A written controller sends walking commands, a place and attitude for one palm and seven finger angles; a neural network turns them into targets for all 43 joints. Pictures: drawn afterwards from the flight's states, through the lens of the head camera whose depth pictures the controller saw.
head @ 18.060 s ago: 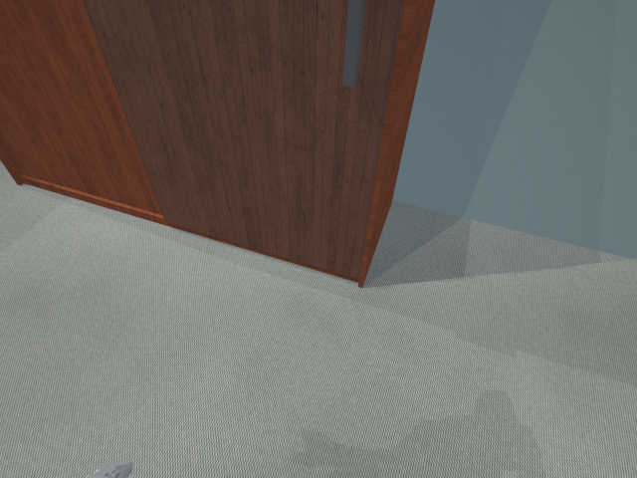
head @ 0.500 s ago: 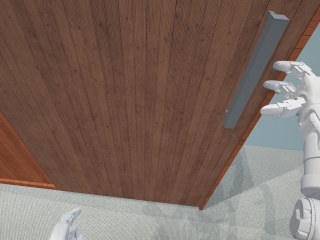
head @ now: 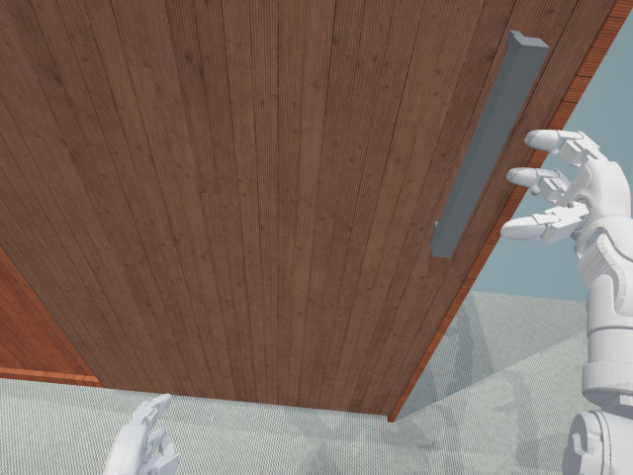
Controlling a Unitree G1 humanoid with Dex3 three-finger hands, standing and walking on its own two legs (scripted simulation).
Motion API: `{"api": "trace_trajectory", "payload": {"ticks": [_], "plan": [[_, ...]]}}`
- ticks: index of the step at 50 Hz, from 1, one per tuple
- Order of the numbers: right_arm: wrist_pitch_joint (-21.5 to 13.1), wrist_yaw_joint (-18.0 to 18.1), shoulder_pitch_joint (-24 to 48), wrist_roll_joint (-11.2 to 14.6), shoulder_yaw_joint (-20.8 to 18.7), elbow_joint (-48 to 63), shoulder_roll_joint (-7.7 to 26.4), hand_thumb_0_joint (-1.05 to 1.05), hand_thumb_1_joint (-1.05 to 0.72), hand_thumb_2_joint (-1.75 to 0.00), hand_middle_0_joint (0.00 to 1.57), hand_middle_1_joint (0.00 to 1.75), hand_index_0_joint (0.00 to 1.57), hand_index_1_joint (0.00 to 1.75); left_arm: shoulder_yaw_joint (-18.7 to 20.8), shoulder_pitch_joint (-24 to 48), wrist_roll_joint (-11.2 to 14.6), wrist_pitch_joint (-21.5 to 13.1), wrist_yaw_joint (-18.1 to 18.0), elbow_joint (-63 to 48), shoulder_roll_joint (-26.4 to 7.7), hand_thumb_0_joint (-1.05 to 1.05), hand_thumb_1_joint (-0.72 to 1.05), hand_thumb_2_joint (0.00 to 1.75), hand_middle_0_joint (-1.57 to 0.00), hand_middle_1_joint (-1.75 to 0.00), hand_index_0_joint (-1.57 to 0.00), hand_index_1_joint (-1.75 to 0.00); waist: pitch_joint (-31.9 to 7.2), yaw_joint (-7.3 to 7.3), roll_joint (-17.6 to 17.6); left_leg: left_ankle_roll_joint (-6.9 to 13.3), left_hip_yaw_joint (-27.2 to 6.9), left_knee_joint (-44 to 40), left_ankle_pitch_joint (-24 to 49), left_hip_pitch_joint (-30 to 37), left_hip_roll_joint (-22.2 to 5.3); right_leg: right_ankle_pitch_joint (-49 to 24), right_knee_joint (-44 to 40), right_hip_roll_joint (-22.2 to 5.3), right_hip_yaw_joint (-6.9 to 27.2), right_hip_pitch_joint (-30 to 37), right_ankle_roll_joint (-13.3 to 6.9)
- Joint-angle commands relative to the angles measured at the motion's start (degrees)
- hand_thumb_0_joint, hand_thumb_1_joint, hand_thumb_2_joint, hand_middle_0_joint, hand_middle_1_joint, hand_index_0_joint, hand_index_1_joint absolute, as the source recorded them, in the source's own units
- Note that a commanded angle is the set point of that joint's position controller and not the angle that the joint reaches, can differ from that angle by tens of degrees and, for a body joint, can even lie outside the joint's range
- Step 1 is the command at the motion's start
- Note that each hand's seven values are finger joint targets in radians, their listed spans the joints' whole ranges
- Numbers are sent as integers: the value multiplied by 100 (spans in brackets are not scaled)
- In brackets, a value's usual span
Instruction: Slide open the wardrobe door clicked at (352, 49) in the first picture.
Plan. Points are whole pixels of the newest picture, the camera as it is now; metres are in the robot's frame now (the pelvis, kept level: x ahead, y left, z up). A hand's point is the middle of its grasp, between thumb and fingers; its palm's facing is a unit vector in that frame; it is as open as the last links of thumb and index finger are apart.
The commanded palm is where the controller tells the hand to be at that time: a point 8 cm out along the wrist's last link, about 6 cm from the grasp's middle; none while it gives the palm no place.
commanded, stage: move the hooked fingers beside the handle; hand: right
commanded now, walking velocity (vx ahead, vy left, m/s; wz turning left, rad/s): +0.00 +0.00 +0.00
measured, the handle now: (471, 159) +0.46 -0.16 +0.21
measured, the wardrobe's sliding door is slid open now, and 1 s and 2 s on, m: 0.00 0.00 0.00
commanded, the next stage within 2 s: feel for the door with the fingertips in 0.86 s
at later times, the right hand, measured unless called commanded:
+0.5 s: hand (530, 183) +0.41 -0.22 +0.22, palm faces +0.07 +1.00 -0.02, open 14.0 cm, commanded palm +0.37 -0.27 +0.22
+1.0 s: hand (535, 192) +0.38 -0.21 +0.23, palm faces +0.07 +1.00 -0.02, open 14.0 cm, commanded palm +0.36 -0.26 +0.22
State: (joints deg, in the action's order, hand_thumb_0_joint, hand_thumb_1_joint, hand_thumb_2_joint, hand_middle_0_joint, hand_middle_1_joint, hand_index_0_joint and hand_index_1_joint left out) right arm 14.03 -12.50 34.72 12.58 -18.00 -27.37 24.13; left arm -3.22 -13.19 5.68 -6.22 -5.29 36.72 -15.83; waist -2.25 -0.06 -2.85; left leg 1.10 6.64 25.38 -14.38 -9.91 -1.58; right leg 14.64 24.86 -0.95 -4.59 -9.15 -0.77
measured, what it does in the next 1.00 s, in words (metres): stands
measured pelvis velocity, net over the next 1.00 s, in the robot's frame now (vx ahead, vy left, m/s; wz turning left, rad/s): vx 0.00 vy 0.00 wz -0.01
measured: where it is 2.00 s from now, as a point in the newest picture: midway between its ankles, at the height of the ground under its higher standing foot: outside the picture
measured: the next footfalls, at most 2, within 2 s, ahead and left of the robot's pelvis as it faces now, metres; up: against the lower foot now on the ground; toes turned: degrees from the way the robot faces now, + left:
none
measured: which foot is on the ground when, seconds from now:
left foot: down 0.00-1.00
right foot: down 0.00-1.00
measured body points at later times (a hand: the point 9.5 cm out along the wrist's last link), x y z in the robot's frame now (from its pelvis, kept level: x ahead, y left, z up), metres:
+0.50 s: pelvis +0.00 +0.00 +0.00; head -0.01 +0.02 +0.45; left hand +0.12 +0.26 -0.10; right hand +0.40 -0.27 +0.22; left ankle -0.01 +0.10 -0.74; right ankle -0.01 -0.11 -0.74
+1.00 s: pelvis +0.00 +0.00 +0.00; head -0.03 +0.02 +0.45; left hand +0.17 +0.23 -0.08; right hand +0.38 -0.27 +0.23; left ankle -0.01 +0.10 -0.74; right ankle -0.01 -0.11 -0.74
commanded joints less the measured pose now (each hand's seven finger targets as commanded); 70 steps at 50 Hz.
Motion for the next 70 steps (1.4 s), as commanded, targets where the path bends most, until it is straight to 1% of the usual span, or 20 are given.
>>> {"api": "trace_trajectory", "payload": {"ticks": [1,5,11,14,16,18,21,23,27,33,39,45,48,50,56,57,61,63,66,70], "plan": [[-368,63,2968,48,-267,1094,1509,0,50,-30,30,120,30,120,239,497,19,-241,-115,-825,-700,0,90,90,-20,-30,-20,-30,-1234,-151,150,53,-431,-327,1512,84,-22,-1246,-210,0,516,513,-160],[-528,33,3372,28,-112,747,1455,0,50,-30,30,120,30,120,223,431,16,-253,-146,-748,-700,0,90,90,-20,-30,-20,-30,-1203,-256,137,60,-440,-361,1368,-12,-23,-1112,-207,-5,558,528,-167],[-639,-28,3294,44,-80,651,1360,0,50,-30,30,120,30,120,251,376,15,-288,-117,-773,-701,0,90,90,-20,-30,-20,-30,-1497,-165,-80,99,-422,-269,1710,118,-18,-1483,-156,-3,569,680,-145],[-540,-12,2886,45,-333,256,1611,0,50,-30,30,120,30,120,270,308,17,-227,-104,-753,-764,0,90,90,-20,-30,-20,-30,-1286,-102,320,71,-413,-294,1706,193,-16,-1396,-214,-26,538,381,-156],[-520,21,2975,3,-371,236,1690,0,50,-30,30,120,30,120,281,269,10,-218,-95,-765,-778,0,90,90,-20,-30,-20,-30,-1232,-106,310,67,-413,-286,1616,170,-29,-1301,-240,-25,543,286,-150],[-634,46,2929,-34,-501,679,1856,0,50,-30,30,120,30,120,300,288,-3,-202,-75,-863,-776,0,90,90,-20,-30,-20,-30,-1566,-29,109,77,-447,-263,1752,400,-27,-1508,-238,-27,506,421,-165],[-731,25,2954,0,-474,1067,1713,0,50,-30,30,120,30,120,307,301,-16,-251,-65,-902,-727,0,90,90,-20,-30,-20,-30,-1696,-62,-6,86,-436,-226,1959,403,-3,-1734,-193,-36,516,631,-168],[-696,3,2556,64,-810,981,1984,0,50,-30,30,120,30,120,329,255,-26,-232,-62,-876,-773,0,90,90,-20,-30,-20,-30,-1648,10,204,65,-455,-256,2077,550,11,-1768,-206,-45,474,523,-186],[-538,-116,2143,90,-681,1110,1821,0,50,-30,30,120,30,120,338,319,8,-230,-44,-939,-781,0,90,90,-20,-30,-20,-30,-1430,6,110,66,-429,-263,2064,460,-9,-1726,-205,-45,426,464,-179],[-474,-210,2486,162,-589,1534,1773,0,50,-30,30,120,30,120,328,363,17,-255,-73,-949,-773,0,90,90,-20,-30,-20,-30,-1421,-95,19,63,-414,-302,1855,240,30,-1603,-172,-33,475,612,-180],[-369,-153,2518,205,-149,1640,1228,0,50,-30,30,120,30,120,272,511,29,-285,-90,-900,-696,0,90,90,-20,-30,-20,-30,-1262,-140,-132,84,-373,-297,1726,28,32,-1572,-165,-18,536,721,-145],[-199,88,2648,124,-86,1491,1167,0,50,-30,30,120,30,120,240,609,22,-208,-81,-884,-663,0,90,90,-20,-30,-20,-30,-1154,-119,55,82,-361,-320,1455,-25,17,-1336,-227,-16,582,611,-126],[-226,188,2622,104,-356,1343,1476,0,50,-30,30,120,30,120,242,599,-8,-160,-85,-872,-694,0,90,90,-20,-30,-20,-30,-1285,-68,338,64,-398,-334,1492,158,1,-1304,-234,-17,565,514,-151],[-281,182,2917,81,-50,1445,1153,0,50,-30,30,120,30,120,220,643,0,-170,-78,-893,-634,0,90,90,-20,-30,-20,-30,-1320,-124,68,77,-400,-312,1492,93,-11,-1324,-219,-8,567,610,-133],[-272,300,3121,77,191,1226,828,0,50,-30,30,120,30,120,215,612,7,-175,-87,-823,-620,0,90,90,-20,-30,-20,-30,-1219,-168,22,82,-399,-338,1302,-45,9,-1175,-230,-18,596,599,-131],[-271,353,3010,83,32,1126,983,0,50,-30,30,120,30,120,237,567,-7,-164,-80,-789,-650,0,90,90,-20,-30,-20,-30,-1255,-136,287,71,-393,-372,1287,34,17,-1166,-235,-39,599,557,-145],[-312,489,3099,10,-5,1347,957,0,50,-30,30,120,30,120,242,579,-36,-181,-55,-839,-610,0,90,90,-20,-30,-20,-30,-1516,-62,74,80,-426,-288,1553,261,-11,-1405,-234,-10,541,573,-143],[-352,540,2828,4,-132,1415,1070,0,50,-30,30,120,30,120,257,584,-38,-145,-35,-850,-618,0,90,90,-20,-30,-20,-30,-1592,-7,236,69,-428,-288,1705,435,-7,-1538,-242,-32,517,553,-152],[-330,565,2914,16,53,1478,798,0,50,-30,30,120,30,120,275,578,-24,-161,-22,-843,-604,0,90,90,-20,-30,-20,-30,-1470,-60,243,61,-410,-294,1631,296,19,-1454,-250,-42,500,574,-152],[-252,666,3083,-32,-122,1270,1082,0,50,-30,30,120,30,120,284,490,-33,-115,-43,-760,-650,0,90,90,-20,-30,-20,-30,-1308,-98,323,33,-455,-379,1472,268,14,-1259,-294,-38,474,421,-172]]}}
